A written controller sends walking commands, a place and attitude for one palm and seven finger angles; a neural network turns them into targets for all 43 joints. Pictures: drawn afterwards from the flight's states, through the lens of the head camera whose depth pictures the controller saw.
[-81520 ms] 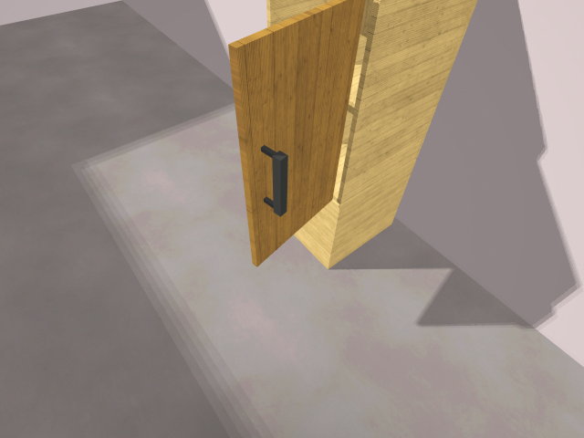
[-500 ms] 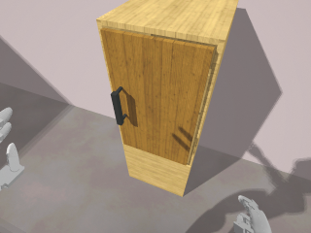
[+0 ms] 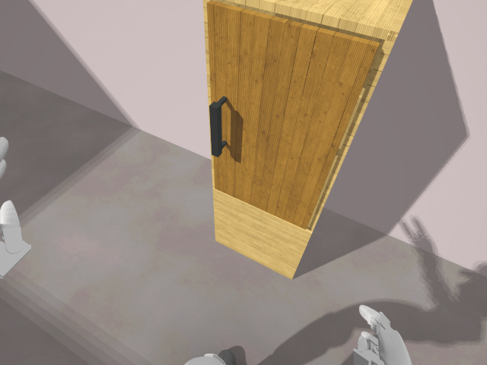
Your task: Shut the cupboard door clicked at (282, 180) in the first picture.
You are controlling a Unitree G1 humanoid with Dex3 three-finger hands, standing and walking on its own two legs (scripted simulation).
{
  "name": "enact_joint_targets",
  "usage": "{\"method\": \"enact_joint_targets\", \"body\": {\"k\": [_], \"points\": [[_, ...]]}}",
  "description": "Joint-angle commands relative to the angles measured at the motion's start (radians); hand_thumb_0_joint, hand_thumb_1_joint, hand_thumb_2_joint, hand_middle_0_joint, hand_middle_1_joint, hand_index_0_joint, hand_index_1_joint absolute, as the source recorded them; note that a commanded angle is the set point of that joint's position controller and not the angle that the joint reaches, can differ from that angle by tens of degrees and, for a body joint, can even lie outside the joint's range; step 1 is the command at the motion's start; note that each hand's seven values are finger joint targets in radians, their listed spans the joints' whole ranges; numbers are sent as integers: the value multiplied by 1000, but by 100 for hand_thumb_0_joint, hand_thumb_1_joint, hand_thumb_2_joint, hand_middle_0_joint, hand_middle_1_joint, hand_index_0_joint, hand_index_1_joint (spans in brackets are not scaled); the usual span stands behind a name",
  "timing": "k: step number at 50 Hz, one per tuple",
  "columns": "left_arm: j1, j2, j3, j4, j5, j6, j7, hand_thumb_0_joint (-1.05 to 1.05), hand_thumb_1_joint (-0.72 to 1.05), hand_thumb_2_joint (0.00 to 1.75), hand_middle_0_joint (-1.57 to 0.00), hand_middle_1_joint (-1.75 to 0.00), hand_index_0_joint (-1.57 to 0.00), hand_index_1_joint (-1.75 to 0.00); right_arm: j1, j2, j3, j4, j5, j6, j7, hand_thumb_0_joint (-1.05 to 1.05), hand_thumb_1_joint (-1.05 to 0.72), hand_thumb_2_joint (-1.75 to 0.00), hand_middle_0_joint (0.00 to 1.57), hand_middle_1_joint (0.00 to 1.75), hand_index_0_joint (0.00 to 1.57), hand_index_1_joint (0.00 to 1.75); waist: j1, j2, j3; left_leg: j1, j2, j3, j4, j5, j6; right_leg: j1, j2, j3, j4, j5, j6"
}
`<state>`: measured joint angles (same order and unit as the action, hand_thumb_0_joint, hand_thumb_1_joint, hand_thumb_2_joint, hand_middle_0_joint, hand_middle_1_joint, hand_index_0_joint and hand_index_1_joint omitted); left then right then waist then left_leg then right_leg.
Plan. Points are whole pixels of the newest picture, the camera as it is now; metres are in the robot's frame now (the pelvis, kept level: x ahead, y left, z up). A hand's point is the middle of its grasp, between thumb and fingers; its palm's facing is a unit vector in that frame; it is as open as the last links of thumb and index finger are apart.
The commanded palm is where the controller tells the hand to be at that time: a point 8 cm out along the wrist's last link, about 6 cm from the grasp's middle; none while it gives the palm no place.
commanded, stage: step back with the hand held close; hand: left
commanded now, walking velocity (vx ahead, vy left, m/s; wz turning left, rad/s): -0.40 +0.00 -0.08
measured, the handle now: (219, 127) +0.68 +0.11 -0.03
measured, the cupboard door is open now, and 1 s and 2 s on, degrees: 0 0 0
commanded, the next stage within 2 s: stop stepping back and stand still in 0.30 s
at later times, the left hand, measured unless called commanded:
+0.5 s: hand out of the picture +0.13 +0.26 +0.18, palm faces +0.31 -0.85 -0.42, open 7.4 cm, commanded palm +0.07 +0.31 +0.19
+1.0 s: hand out of the picture +0.13 +0.30 +0.17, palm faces +0.34 -0.88 -0.32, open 7.4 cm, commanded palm +0.03 +0.35 +0.19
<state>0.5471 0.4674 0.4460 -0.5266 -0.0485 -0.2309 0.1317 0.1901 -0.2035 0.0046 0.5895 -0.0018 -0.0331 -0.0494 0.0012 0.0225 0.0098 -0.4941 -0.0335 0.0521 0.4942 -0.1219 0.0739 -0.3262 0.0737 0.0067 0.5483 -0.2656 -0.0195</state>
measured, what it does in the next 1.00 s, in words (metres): walks backwards: left foot, then right foot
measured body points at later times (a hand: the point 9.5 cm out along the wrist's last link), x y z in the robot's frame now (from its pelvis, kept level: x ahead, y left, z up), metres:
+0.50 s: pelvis -0.10 +0.02 +0.00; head -0.06 +0.06 +0.45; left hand +0.11 +0.30 +0.21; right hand +0.06 -0.20 -0.07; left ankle +0.06 +0.09 -0.73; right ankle -0.25 -0.10 -0.72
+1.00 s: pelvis -0.13 +0.06 -0.02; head -0.13 +0.09 +0.43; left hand +0.11 +0.34 +0.19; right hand -0.02 -0.20 -0.09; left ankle +0.06 +0.10 -0.72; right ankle -0.22 -0.05 -0.72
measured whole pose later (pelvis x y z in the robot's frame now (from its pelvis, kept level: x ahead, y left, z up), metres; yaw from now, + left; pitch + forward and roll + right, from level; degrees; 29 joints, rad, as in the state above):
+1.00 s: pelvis -0.13 +0.06 -0.02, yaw -4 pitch -4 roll -3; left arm 0.36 0.43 0.45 -0.47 -0.08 -0.17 0.14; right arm 0.24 -0.18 -0.01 0.65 -0.01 -0.11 -0.06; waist -0.07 -0.04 0.06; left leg -0.51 -0.02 0.07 0.58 -0.04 -0.01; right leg -0.13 0.06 -0.02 0.74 -0.62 -0.04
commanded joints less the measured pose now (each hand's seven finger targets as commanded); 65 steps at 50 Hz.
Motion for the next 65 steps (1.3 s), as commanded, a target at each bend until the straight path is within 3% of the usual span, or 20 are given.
{"method": "enact_joint_targets", "body": {"k": [1,5,7,9,12,15,23,29,33,40,42,45,49,51,52,53,55,58,60,65], "points": [[-57,164,99,-184,-7,-55,39,0,90,90,-20,-30,-20,-30,-54,-144,-72,-126,2,-44,-9,0,-90,-90,20,30,20,30,-20,-100,-128,223,77,-109,168,-286,-79,-222,-271,314,-264,-253,-116],[-99,162,74,-184,12,-45,58,0,90,90,-20,-30,-20,-30,-41,-130,-71,-103,2,-22,-8,0,-90,-90,20,30,20,30,-34,-147,-69,217,60,-110,389,-276,-80,-310,-366,324,-289,-146,-142],[-168,186,81,-229,14,-54,55,0,90,90,-20,-30,-20,-30,-66,-133,-51,-117,-1,-28,-21,0,-90,-90,20,30,20,30,-32,-28,1,157,89,-138,60,-248,-58,-252,-253,219,-165,-112,-66],[-201,202,111,-258,22,-74,58,0,90,90,-20,-30,-20,-30,-107,-174,-59,-122,-5,-55,-48,0,-90,-90,20,30,20,30,-16,272,40,-74,268,-357,-227,-226,19,-77,-42,66,145,-74,15],[-111,187,168,-189,26,-90,41,0,90,90,-20,-30,-20,-30,-57,-152,-83,-112,-15,-90,-33,0,-90,-90,20,30,20,30,-4,278,-129,-238,393,-392,-337,-558,74,199,16,51,450,-161,30],[-72,141,134,-268,-4,-82,22,0,90,90,-20,-30,-20,-30,-54,-141,-89,-119,-14,-103,-12,0,-90,-90,20,30,20,30,-2,136,-188,-15,351,-324,-254,-346,55,74,1,33,369,-201,29],[-17,157,119,-273,-35,-56,17,0,90,90,-20,-30,-20,-30,-21,-131,-57,-77,-10,-141,-4,0,-90,-90,20,30,20,30,-1,189,-238,296,218,-172,-255,-249,-85,118,17,-64,-202,-172,-4],[-17,241,200,-282,-54,-21,33,0,90,90,-20,-30,-20,-30,-34,-110,-44,-90,3,-88,-16,0,-90,-90,20,30,20,30,-6,-88,-234,352,76,-27,174,-110,-89,-11,-240,80,-266,-24,-91],[3,185,151,-187,-46,30,34,0,90,90,-20,-30,-20,-30,-45,-120,-37,-99,12,-71,-29,0,-90,-90,20,30,20,30,-32,-26,-85,321,79,-31,122,-39,-58,-40,-192,27,-206,41,-59],[-364,165,29,-21,8,-7,37,0,90,90,-20,-30,-20,-30,-45,-155,-53,-53,14,-78,-52,0,-90,-90,20,30,20,30,-65,-109,287,257,104,-105,345,-232,-88,-419,-287,107,-305,-494,-129],[-395,159,20,-32,11,-10,32,0,90,90,-20,-30,-20,-30,-37,-158,-51,-57,16,-89,-52,0,-90,-90,20,30,20,30,-71,-16,274,257,97,-138,185,-255,-72,-347,-202,14,-147,-382,-88],[-377,201,102,-205,-14,-43,26,0,90,90,-20,-30,-20,-30,-62,-171,-59,-103,4,-129,-43,0,-90,-90,20,30,20,30,-25,377,93,103,206,-499,-421,-727,-138,17,54,-75,272,-352,-18],[-6,272,250,-363,-59,-60,15,0,90,90,-20,-30,-20,-30,-44,-129,-88,-137,-17,-161,5,0,-90,-90,20,30,20,30,62,350,-253,114,119,-179,-406,-455,-321,351,100,-177,87,-370,-46],[179,241,231,-386,-46,-75,5,0,90,90,-20,-30,-20,-30,-7,-93,-66,-147,24,-133,29,0,-90,-90,20,30,20,30,33,6,-250,167,-30,73,232,-264,-203,178,-146,91,-196,-347,-120],[161,227,247,-373,-54,-68,16,0,90,90,-20,-30,-20,-30,-23,-102,-79,-132,28,-99,29,0,-90,-90,20,30,20,30,17,-200,-140,68,-23,-27,561,-234,-143,-25,-399,435,-367,-366,-181],[104,229,248,-357,-51,-60,28,0,90,90,-20,-30,-20,-30,-15,-120,-82,-107,25,-79,27,0,-90,-90,20,30,20,30,-6,-166,-66,-89,8,-87,655,-214,-128,-22,-415,458,-397,-277,-195],[77,193,243,-202,-49,-42,45,0,90,90,-20,-30,-20,-30,3,-87,-56,-89,12,-83,19,0,-90,-90,20,30,20,30,-24,-141,-78,-114,102,-149,506,-265,-109,105,-382,322,-267,-76,-209],[-35,102,120,61,-12,3,62,0,90,90,-20,-30,-20,-30,17,-116,-42,-51,25,-96,-23,0,-90,-90,20,30,20,30,-33,-2,-43,241,53,-37,-15,-80,-67,79,-191,94,-55,235,-51],[-171,85,38,87,-1,23,57,0,90,90,-20,-30,-20,-30,8,-160,-59,-42,24,-112,-38,0,-90,-90,20,30,20,30,-20,118,-87,425,198,-176,-29,343,-12,-19,-111,26,95,262,45],[-278,85,-36,-124,8,27,32,0,90,90,-20,-30,-20,-30,-47,-135,-49,-93,24,-116,-37,0,-90,-90,20,30,20,30,-22,-54,-139,343,179,-226,-80,284,-18,118,-75,-8,-3,177,49]]}}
